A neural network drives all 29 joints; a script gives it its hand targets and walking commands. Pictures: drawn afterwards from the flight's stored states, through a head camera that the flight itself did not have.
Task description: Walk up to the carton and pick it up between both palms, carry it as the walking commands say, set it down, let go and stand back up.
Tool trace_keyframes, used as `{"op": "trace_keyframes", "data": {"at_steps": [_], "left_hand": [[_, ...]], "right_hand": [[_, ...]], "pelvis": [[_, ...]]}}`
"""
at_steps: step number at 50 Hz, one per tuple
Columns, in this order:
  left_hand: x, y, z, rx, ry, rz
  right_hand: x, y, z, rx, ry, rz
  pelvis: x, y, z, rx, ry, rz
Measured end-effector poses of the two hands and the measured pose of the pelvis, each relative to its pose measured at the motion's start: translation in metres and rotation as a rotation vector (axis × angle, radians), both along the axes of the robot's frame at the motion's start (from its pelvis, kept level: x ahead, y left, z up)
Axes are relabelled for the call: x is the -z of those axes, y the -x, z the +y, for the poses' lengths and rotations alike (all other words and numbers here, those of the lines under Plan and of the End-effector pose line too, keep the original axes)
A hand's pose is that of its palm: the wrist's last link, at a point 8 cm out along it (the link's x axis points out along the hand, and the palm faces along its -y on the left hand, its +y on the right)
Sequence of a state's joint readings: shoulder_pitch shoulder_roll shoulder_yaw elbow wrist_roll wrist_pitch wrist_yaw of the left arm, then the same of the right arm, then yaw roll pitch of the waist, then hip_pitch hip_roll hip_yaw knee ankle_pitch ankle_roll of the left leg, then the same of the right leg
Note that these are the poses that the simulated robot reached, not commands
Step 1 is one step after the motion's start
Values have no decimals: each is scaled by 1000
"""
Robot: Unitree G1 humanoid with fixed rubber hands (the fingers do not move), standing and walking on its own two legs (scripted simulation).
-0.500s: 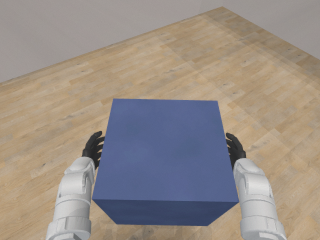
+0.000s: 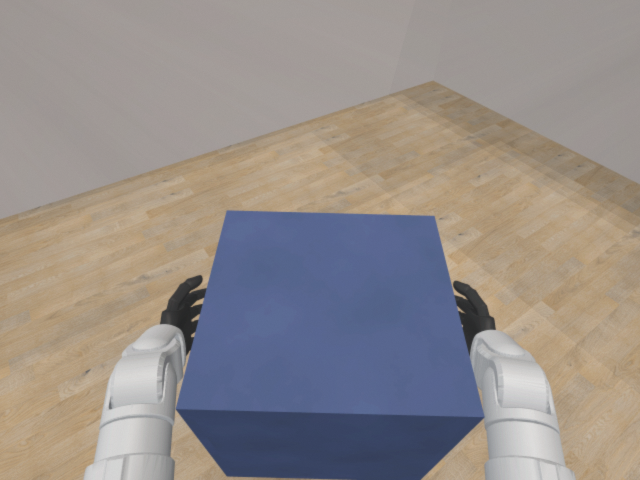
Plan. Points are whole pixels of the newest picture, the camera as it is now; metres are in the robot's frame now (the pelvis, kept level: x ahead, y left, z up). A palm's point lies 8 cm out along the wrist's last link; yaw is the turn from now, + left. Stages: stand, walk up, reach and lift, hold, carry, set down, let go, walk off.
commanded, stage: reach and lift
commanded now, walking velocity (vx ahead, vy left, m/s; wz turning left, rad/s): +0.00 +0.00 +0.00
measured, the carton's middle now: (326, 351) +0.30 +0.00 -0.03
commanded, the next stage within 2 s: hold in 0.82 s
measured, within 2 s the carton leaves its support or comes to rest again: neither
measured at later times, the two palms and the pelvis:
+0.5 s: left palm (170, 338) +0.28 +0.20 +0.04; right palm (474, 339) +0.28 -0.19 +0.04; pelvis +0.00 +0.00 +0.00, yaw -1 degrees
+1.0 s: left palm (172, 340) +0.27 +0.19 +0.04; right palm (477, 341) +0.28 -0.19 +0.04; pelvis +0.01 +0.00 +0.00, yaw +0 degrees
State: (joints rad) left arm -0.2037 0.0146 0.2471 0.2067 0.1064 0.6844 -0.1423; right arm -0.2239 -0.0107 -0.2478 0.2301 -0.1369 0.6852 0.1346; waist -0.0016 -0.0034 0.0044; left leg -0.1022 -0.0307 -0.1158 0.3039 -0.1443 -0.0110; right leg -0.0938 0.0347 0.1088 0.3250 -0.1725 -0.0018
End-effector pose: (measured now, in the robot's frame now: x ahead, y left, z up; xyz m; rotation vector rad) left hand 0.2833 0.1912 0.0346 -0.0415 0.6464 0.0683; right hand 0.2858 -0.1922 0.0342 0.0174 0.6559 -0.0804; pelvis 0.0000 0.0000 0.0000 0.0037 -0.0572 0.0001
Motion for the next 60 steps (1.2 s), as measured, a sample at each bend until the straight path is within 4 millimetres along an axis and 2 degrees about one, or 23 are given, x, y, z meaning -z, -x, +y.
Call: {"op": "trace_keyframes", "data": {"at_steps": [13, 36, 57, 60], "left_hand": [[-2, 4, 0, -3, 4, 9], [-1, 8, 3, -10, -9, 12], [-2, 11, 4, -17, -12, 13], [-2, 8, 4, -14, -13, 10]], "right_hand": [[-3, 4, 0, 3, -2, 8], [-1, 4, 3, -9, -1, 11], [-1, 4, 3, -18, 2, 12], [-2, 1, 4, -18, 9, 9]], "pelvis": [[1, 2, 2, 12, 0, -40], [-1, -8, 2, 9, 3, -36], [-1, -4, -1, 5, 4, -37], [4, -4, 0, -5, 6, 14]]}}
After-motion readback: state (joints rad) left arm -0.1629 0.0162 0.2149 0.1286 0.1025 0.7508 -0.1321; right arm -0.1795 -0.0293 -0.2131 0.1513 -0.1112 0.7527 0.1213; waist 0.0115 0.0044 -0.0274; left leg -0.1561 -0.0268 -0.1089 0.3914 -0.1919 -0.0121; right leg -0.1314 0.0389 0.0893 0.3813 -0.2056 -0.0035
